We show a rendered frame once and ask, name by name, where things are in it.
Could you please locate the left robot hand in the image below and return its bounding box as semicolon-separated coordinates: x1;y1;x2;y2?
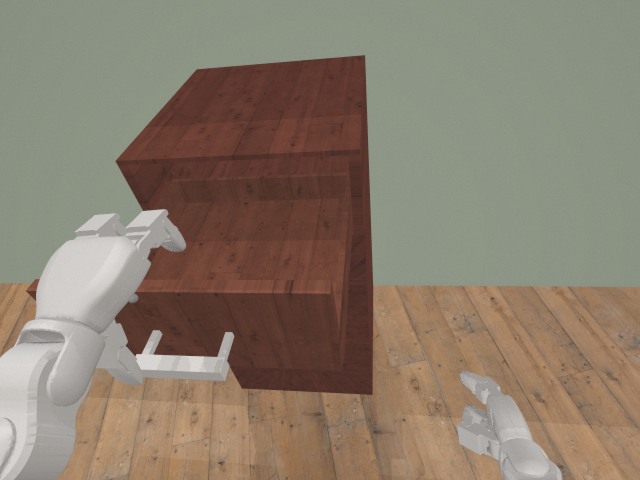
35;209;186;386

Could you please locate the robot left forearm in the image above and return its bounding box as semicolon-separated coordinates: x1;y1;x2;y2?
0;317;106;480

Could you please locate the right robot hand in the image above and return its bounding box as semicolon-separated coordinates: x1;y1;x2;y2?
457;371;533;463

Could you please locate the drawer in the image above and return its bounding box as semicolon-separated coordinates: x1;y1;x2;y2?
26;172;353;371

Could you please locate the cabinet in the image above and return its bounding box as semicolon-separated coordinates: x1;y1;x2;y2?
116;55;373;395

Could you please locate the robot right forearm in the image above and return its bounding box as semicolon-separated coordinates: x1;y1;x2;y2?
499;438;562;480

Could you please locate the handle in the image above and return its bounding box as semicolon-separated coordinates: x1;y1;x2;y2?
135;330;234;381

